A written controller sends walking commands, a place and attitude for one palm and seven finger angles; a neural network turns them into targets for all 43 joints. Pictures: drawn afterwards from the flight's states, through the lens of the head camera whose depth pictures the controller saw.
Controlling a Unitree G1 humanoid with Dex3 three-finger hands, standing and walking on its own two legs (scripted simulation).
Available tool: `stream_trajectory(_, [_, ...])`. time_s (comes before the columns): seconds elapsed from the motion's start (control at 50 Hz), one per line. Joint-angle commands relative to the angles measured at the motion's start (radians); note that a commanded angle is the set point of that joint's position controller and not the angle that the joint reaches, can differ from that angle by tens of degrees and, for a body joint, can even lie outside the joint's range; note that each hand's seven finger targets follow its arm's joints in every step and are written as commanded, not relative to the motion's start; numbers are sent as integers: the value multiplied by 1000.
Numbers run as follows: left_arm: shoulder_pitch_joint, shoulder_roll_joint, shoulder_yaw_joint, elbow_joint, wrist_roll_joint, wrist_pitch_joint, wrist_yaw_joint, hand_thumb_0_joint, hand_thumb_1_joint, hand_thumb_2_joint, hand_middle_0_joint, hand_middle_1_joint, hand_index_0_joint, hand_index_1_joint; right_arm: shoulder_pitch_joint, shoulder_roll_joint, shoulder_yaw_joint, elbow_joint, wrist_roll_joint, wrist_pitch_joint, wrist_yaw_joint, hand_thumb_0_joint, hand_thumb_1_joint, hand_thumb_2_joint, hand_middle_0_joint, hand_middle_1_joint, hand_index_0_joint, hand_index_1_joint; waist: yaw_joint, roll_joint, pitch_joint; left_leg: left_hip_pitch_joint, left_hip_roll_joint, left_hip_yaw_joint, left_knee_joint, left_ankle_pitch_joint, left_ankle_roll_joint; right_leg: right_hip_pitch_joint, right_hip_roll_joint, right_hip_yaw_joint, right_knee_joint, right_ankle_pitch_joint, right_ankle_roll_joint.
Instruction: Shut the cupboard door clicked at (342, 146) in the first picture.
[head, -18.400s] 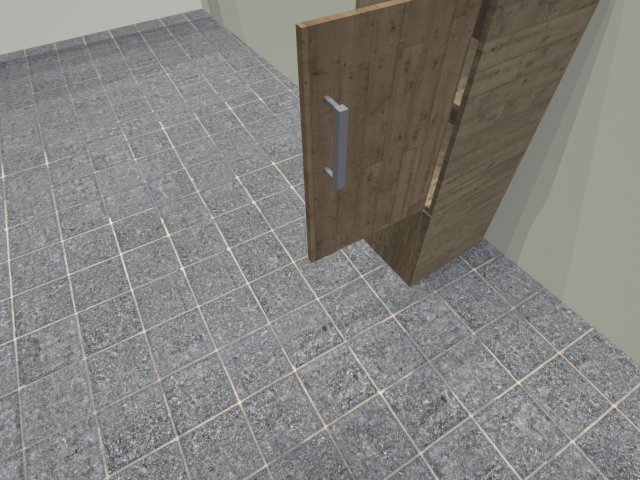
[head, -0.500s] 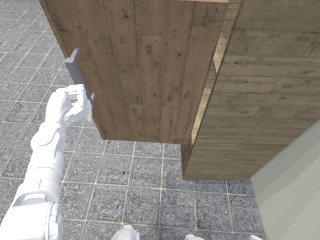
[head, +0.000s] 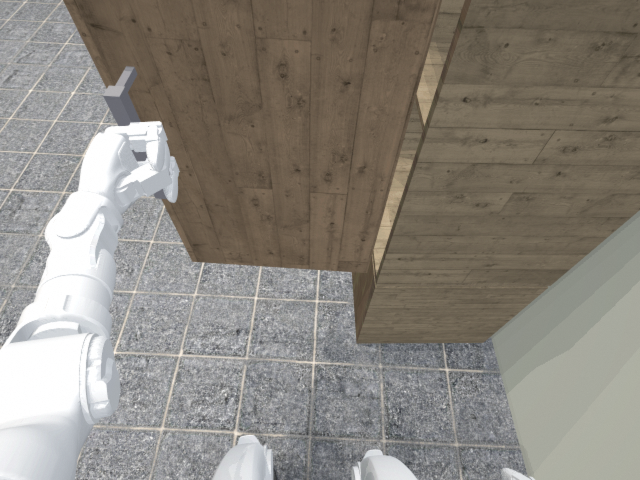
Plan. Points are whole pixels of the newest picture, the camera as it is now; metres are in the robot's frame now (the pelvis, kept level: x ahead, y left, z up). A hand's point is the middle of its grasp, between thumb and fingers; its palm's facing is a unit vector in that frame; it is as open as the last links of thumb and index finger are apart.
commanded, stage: push the door shut along its arc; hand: left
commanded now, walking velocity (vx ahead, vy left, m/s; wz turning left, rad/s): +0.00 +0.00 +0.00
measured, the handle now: (147, 139) +0.54 +0.21 +0.10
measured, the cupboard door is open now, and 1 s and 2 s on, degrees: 86 72 61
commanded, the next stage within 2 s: pull the fist back off the door in 1.48 s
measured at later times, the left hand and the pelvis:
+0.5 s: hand (170, 148) +0.50 +0.18 +0.11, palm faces -0.26 -0.97 -0.02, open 3.1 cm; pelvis -0.02 +0.01 -0.03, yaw +0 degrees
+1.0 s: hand (227, 114) +0.57 +0.11 +0.11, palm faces -0.40 -0.92 +0.00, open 3.1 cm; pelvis -0.02 +0.03 -0.05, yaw -3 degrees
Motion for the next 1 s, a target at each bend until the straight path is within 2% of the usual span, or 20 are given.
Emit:
stream_trajectory(0.0, [-533,261,34,-150,-13,-41,-21,0,900,900,-1300,-1500,-1300,-1500,95,-163,-61,-67,-2,-30,-16,0,-900,-900,200,300,200,300,-57,22,-385,313,-31,-45,-53,139,45,-13,15,48,-145,271,-6])
stream_trajectory(0.02, [-543,295,58,-134,-11,-38,-26,0,900,900,-1300,-1500,-1300,-1500,103,-167,-62,-61,-3,-30,-17,0,-900,-900,200,300,200,300,-56,10,-386,299,-29,-45,-45,138,47,-11,16,52,-145,271,-6])
stream_trajectory(0.04, [-561,299,51,-129,-5,-39,-32,0,900,900,-1300,-1500,-1300,-1500,109,-168,-61,-58,-4,-30,-17,0,-900,-900,200,300,200,300,-58,37,-396,304,-29,-51,-43,145,44,-21,16,48,-135,269,-10])
stream_trajectory(0.06, [-574,262,21,-128,-8,-35,-40,0,900,900,-1300,-1500,-1300,-1500,108,-165,-61,-59,-4,-32,-15,0,-900,-900,200,300,200,300,-67,49,-401,314,-29,-52,-38,135,44,-48,18,45,-135,250,-9])
stream_trajectory(0.12, [-627,304,41,-109,-4,-32,-53,0,900,900,-1300,-1500,-1300,-1500,127,-175,-62,-45,-6,-38,-18,0,-900,-900,200,300,200,300,-77,47,-419,304,-23,-60,-20,128,47,-78,22,44,-127,226,-10])
stream_trajectory(0.18, [-681,273,12,-115,-3,-33,-63,0,900,900,-1300,-1500,-1300,-1500,142,-176,-63,-36,-11,-49,-16,0,-900,-900,200,300,200,300,-87,87,-450,349,-22,-75,-8,147,47,-125,27,30,-112,216,-16])
stream_trajectory(0.22, [-705,283,7,-94,6,-24,-64,0,900,900,-1300,-1500,-1300,-1500,146,-183,-63,-26,-11,-52,-17,0,-900,-900,200,300,200,300,-99,82,-428,345,-14,-82,-7,117,45,-170,27,24,-115,176,-14])
stream_trajectory(0.28, [-769,255,-27,-69,14,-13,-62,0,900,900,-1300,-1500,-1300,-1500,155,-185,-59,-14,-12,-67,-20,0,-900,-900,200,300,200,300,-119,88,-407,338,-14,-92,-4,77,48,-216,29,14,-111,132,-16])
stream_trajectory(0.32, [-812,254,-41,-71,29,-8,-58,0,900,900,-1300,-1500,-1300,-1500,163,-190,-61,-1,-15,-78,-21,0,-900,-900,200,300,200,300,-126,128,-425,370,-7,-107,-3,69,42,-268,27,6,-100,113,-18])
stream_trajectory(0.4, [-879,229,-67,-52,37,5,-60,0,900,900,-1300,-1500,-1300,-1500,174,-197,-58,13,-19,-98,-23,0,-900,-900,200,300,200,300,-145,138,-445,390,-2,-128,6,47,40,-332,28,-5,-80,91,-20])
stream_trajectory(0.42, [-895,205,-87,-43,41,15,-57,0,900,900,-1300,-1500,-1300,-1500,174,-196,-58,22,-23,-101,-24,0,-900,-900,200,300,200,300,-159,134,-425,390,1,-131,9,36,41,-355,28,-9,-83,85,-19])
stream_trajectory(0.5, [-969,201,-91,-59,44,27,-60,0,900,900,-1300,-1500,-1300,-1500,188,-202,-59,33,-29,-123,-26,0,-900,-900,200,300,200,300,-167,173,-480,436,6,-149,22,69,37,-397,28,-17,-60,100,-22])
stream_trajectory(0.54, [-986,203,-90,-29,53,42,-58,0,900,900,-1300,-1500,-1300,-1500,194,-202,-56,38,-31,-126,-27,0,-900,-900,200,300,200,300,-176,154,-472,414,8,-154,29,56,37,-414,31,-22,-50,91,-22])
stream_trajectory(0.58, [-1018,189,-95,-32,55,50,-50,0,900,900,-1300,-1500,-1300,-1500,200,-200,-53,41,-37,-133,-26,0,-900,-900,200,300,200,300,-183,178,-468,418,5,-157,35,66,38,-430,31,-29,-44,91,-25])
stream_trajectory(0.64, [-1049,226,-81,-18,75,62,-44,0,900,900,-1300,-1500,-1300,-1500,207,-205,-54,43,-38,-138,-27,0,-900,-900,200,300,200,300,-188,192,-493,414,12,-163,48,55,35,-458,32,-27,-31,86,-25])
stream_trajectory(0.7, [-1080,267,-57,-10,87,66,-45,0,900,900,-1300,-1500,-1300,-1500,225,-206,-51,45,-43,-140,-29,0,-900,-900,200,300,200,300,-194,184,-529,414,15,-163,69,109,37,-451,34,-30,-15,110,-25])
stream_trajectory(0.74, [-1107,293,-44,-9,100,71,-43,0,900,900,-1300,-1500,-1300,-1500,239,-204,-49,43,-48,-137,-26,0,-900,-900,200,300,200,300,-193,210,-547,409,13,-159,84,138,36,-448,37,-29,-7,122,-26])
stream_trajectory(0.82, [-1127,275,-57,14,123,80,-34,0,900,900,-1300,-1500,-1300,-1500,252,-201,-52,42,-54,-131,-22,0,-900,-900,200,300,200,300,-206,218,-553,429,18,-177,93,156,32,-482,41,-38,4,126,-28])
stream_trajectory(0.92, [-1131,386,8,99,155,103,-27,0,900,900,-1300,-1500,-1300,-1500,277,-201,-35,28,-63,-110,-23,0,-900,-900,200,300,200,300,-215,165,-527,309,10,-147,121,154,43,-434,49,-35,10,135,-23])
stream_trajectory(0.98, [-1161,444,32,74,182,84,-26,0,900,900,-1300,-1500,-1300,-1500,299,-195,-34,22,-69,-98,-22,0,-900,-900,200,300,200,300,-216,193,-574,303,8,-137,146,219,47,-410,54,-32,28,177,-24])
